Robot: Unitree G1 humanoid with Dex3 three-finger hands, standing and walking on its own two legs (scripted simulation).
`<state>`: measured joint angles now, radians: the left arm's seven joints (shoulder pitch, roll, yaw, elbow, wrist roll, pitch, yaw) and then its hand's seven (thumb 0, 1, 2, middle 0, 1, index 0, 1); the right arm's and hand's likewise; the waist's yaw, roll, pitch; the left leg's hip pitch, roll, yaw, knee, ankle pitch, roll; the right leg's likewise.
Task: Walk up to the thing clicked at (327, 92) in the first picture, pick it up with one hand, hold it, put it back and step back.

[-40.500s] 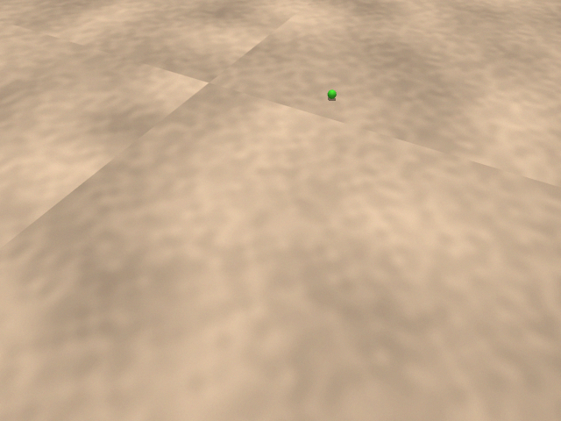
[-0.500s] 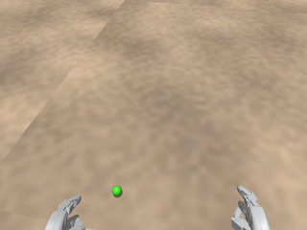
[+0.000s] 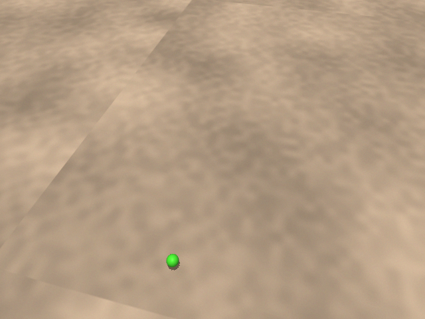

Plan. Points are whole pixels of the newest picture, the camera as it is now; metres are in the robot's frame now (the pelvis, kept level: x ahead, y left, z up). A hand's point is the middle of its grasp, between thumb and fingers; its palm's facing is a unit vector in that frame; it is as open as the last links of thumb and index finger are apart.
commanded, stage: stand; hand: left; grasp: from above
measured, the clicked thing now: (172, 260) +0.47 +0.21 -0.74
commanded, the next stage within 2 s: none
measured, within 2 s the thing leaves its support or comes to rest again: neither
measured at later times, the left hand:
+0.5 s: hand out of the picture +0.05 +0.24 -0.15, palm faces +0.02 -0.94 -0.34, open 7.3 cm
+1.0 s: hand out of the picture +0.06 +0.23 -0.15, palm faces +0.01 -0.94 -0.33, open 7.3 cm
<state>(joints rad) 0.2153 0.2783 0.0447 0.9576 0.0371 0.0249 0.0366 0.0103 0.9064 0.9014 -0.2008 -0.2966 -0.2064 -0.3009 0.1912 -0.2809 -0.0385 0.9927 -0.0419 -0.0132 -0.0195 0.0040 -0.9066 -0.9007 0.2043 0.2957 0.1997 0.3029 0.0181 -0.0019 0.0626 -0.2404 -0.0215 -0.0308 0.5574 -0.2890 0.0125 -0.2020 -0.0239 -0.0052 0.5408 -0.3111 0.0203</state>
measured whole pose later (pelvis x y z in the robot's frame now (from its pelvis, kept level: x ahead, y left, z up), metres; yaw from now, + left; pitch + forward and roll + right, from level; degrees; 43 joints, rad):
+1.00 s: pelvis +0.00 -0.01 +0.02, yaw +0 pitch -3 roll +0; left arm 0.11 0.30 0.03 1.17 0.02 0.00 0.02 0.01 0.91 0.90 -0.20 -0.30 -0.21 -0.30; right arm 0.12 -0.31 -0.01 1.14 -0.02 -0.01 -0.01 0.00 -0.91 -0.90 0.20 0.30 0.20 0.30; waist 0.00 0.01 0.07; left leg -0.11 -0.01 -0.03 0.34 -0.17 0.00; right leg -0.07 -0.01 -0.01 0.32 -0.19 0.01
